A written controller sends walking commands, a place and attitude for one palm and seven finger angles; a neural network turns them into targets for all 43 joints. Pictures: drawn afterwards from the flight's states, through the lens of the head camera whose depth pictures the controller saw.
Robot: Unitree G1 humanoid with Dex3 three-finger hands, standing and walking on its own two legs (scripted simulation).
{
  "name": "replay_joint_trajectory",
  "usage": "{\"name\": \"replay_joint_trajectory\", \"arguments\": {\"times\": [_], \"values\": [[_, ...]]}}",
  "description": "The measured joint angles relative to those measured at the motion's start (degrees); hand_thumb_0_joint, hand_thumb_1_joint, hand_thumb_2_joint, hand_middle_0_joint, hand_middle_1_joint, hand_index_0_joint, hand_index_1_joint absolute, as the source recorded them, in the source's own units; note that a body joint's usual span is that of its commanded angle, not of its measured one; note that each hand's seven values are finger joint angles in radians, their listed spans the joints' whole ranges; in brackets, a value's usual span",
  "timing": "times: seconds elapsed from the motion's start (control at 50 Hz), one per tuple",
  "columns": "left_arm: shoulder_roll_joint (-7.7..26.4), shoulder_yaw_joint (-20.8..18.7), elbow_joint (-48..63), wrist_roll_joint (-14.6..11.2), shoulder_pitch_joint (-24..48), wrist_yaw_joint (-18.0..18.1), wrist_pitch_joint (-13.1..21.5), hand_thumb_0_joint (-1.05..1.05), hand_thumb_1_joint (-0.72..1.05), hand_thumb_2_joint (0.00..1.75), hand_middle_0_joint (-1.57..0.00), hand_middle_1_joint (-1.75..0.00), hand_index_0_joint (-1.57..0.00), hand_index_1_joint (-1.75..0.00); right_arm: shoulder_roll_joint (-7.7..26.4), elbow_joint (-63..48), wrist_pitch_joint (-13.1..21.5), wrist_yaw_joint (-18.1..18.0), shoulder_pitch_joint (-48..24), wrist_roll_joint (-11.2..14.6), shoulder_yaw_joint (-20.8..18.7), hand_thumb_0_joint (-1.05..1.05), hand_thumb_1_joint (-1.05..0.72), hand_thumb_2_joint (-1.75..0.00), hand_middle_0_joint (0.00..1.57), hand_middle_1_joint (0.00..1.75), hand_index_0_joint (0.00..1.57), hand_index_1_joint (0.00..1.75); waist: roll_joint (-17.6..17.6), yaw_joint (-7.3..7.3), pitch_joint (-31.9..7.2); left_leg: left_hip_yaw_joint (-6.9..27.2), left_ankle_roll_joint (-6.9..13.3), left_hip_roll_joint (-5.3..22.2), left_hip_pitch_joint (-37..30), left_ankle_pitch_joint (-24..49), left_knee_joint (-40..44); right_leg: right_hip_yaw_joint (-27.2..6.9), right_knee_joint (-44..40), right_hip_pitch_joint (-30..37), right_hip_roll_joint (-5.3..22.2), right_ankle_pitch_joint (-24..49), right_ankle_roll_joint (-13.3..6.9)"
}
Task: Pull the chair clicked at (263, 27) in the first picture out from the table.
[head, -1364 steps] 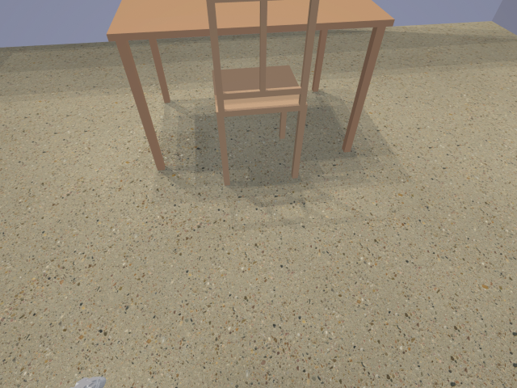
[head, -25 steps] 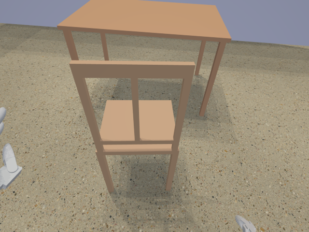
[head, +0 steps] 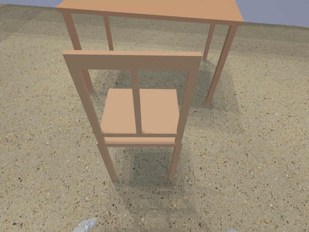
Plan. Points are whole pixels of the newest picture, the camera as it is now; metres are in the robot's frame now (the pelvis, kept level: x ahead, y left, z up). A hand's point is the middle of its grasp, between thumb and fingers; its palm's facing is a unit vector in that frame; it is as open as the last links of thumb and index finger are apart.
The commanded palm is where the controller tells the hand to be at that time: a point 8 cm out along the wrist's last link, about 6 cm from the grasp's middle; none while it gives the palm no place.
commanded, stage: let the arm hang, fingers relaxed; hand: left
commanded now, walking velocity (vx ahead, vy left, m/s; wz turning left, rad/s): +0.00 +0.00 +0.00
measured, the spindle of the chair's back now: (137, 105) +0.55 +0.09 -0.04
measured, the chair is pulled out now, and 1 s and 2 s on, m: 0.61 0.61 0.61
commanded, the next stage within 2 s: look to check the result in 0.86 s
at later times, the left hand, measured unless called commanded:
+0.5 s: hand out of the picture -0.01 +0.17 -0.16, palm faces +0.05 -0.97 -0.22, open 7.3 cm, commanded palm none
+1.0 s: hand out of the picture -0.01 +0.14 -0.17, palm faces +0.06 -0.98 -0.17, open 7.4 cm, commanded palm none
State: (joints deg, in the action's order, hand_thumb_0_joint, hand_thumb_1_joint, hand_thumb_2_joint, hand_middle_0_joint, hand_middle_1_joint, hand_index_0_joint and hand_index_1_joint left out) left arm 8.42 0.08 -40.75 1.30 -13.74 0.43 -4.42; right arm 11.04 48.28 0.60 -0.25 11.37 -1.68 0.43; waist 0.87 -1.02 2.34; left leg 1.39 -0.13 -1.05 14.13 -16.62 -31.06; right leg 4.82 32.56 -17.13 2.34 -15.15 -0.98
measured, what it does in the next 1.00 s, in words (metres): stands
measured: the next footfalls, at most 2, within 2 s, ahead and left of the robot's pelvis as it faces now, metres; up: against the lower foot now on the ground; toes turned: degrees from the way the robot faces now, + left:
none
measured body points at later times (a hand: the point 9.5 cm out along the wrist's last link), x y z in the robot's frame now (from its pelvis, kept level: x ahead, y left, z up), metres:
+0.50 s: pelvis +0.00 -0.01 +0.01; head +0.02 -0.02 +0.46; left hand -0.02 +0.22 -0.15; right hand -0.02 -0.22 -0.16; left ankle +0.00 +0.12 -0.73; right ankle +0.02 -0.11 -0.73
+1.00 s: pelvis +0.00 -0.02 +0.01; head +0.02 -0.02 +0.46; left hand -0.02 +0.19 -0.15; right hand -0.03 -0.21 -0.16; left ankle +0.00 +0.12 -0.73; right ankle +0.02 -0.11 -0.73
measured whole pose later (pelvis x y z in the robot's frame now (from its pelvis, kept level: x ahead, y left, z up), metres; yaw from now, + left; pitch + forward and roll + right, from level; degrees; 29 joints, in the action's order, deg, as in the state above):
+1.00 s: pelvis +0.00 -0.02 +0.01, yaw +0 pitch -1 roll +0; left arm 6.8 -0.4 -61.8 0.3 -18.2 1.7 -0.9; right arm 5.3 61.9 0.2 -2.3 21.1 -1.0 0.3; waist -0.4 0.6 3.0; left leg 2.3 -1.6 1.0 10.9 -14.4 -26.2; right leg 5.9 26.3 -13.2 0.1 -12.4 -2.6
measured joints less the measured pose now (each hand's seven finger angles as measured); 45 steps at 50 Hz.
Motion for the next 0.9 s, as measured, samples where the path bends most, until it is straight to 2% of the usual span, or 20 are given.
{"name": "replay_joint_trajectory", "arguments": {"times": [0.02, 0.04, 0.08, 0.12, 0.22, 0.32, 0.46, 0.68, 0.9], "values": [[-1.1, 0.5, -2.9, -0.5, -0.5, 0.0, 0.1, 0.0, 0.91, 0.9, -0.19, -0.3, -0.2, -0.3, -0.6, 0.9, -0.2, -0.1, 0.7, 0.1, 0.3, 0.0, -0.91, -0.9, 0.2, 0.3, 0.2, 0.3, 0.6, 0.02, 0.6, 0.1, -0.1, 0.2, -0.4, 0.1, 0.3, 0.1, -0.6, 0.6, -0.3, 0.2, -0.1], [-1.8, -1.1, -4.1, -1.9, -0.4, 0.9, 1.3, -0.03, 0.95, 0.9, -0.2, -0.3, -0.2, -0.3, -1.2, 1.9, -0.3, -0.3, 1.6, 0.2, 0.4, 0.0, -0.91, -0.9, 0.2, 0.3, 0.2, 0.3, 1.2, 0.28, 1.2, 0.6, -0.3, 0.5, -0.5, 0.2, 0.6, 0.7, -1.4, 1.1, -0.5, 0.5, -0.3], [-0.9, -2.1, -5.6, -1.6, 0.2, 1.4, 2.5, -0.07, 1.0, 0.9, -0.21, -0.3, -0.21, -0.3, -2.1, 4.1, -0.7, -1.0, 3.3, 0.2, 0.1, 0.0, -0.92, -0.9, 0.2, 0.3, 0.2, 0.3, 1.7, 1.34, 1.9, 1.4, -0.6, 1.0, -0.8, 0.7, 1.2, 1.4, -3.1, 2.1, -1.0, 1.3, -0.6], [0.4, -1.7, -7.8, -1.0, 0.3, 1.2, 2.7, -0.08, 1.01, 0.9, -0.21, -0.3, -0.21, -0.3, -2.0, 5.9, -1.2, -1.3, 4.6, 0.2, -0.4, 0.0, -0.93, -0.9, 0.21, 0.3, 0.2, 0.3, 1.4, 1.75, 2.1, 1.7, -0.8, 1.3, -1.2, 1.0, 1.8, 1.8, -4.5, 2.9, -1.4, 1.9, -0.8], [2.7, -1.2, -13.6, -0.8, -1.2, 0.9, 2.3, -0.05, 0.97, 0.9, -0.2, -0.3, -0.21, -0.3, -1.5, 8.6, -1.7, -1.4, 7.2, 0.3, -0.7, 0.0, -0.93, -0.9, 0.2, 0.3, 0.2, 0.3, 0.0, 1.38, 1.8, 1.6, -0.9, 1.7, -2.3, 1.3, 3.0, 1.8, -6.1, 4.1, -1.9, 2.6, -0.9], [3.3, -0.9, -17.6, -1.0, -2.8, 0.9, 2.3, -0.02, 0.93, 0.9, -0.2, -0.3, -0.2, -0.3, -1.9, 10.5, -1.4, -1.4, 8.7, 0.5, -0.4, 0.0, -0.92, -0.9, 0.2, 0.3, 0.2, 0.3, -1.3, 1.28, 1.6, 1.3, -1.0, 1.7, -3.1, 1.7, 4.1, 1.5, -6.6, 4.5, -1.9, 2.8, -1.0], [1.8, -0.3, -20.1, -1.1, -4.3, 1.0, 2.6, 0.0, 0.91, 0.9, -0.2, -0.3, -0.2, -0.3, -3.5, 12.3, -1.3, -1.4, 9.1, 0.6, 0.1, 0.0, -0.91, -0.9, 0.2, 0.3, 0.2, 0.3, -2.2, 1.61, 1.0, 1.0, -1.1, 1.8, -3.6, 2.0, 4.6, 1.2, -6.6, 4.8, -2.0, 2.9, -1.2], [-1.9, 0.2, -20.9, -0.9, -4.3, 1.2, 3.1, 0.0, 0.91, 0.9, -0.2, -0.3, -0.2, -0.3, -5.6, 13.0, -0.8, -1.6, 8.8, 0.6, 0.2, 0.0, -0.91, -0.9, 0.2, 0.3, 0.2, 0.3, -1.6, 1.77, 0.0, 0.8, -1.2, 2.0, -3.3, 2.1, 4.5, 0.9, -6.3, 4.2, -2.2, 3.0, -1.4], [-1.8, -0.3, -21.0, -1.0, -4.6, 1.2, 3.4, 0.0, 0.91, 0.9, -0.2, -0.3, -0.2, -0.3, -5.9, 13.4, -0.5, -1.9, 9.7, 0.6, 0.0, 0.0, -0.91, -0.9, 0.2, 0.3, 0.2, 0.3, -1.3, 1.72, 0.4, 0.9, -1.4, 2.1, -3.0, 2.2, 4.7, 1.1, -6.3, 3.8, -2.2, 2.9, -1.5]]}}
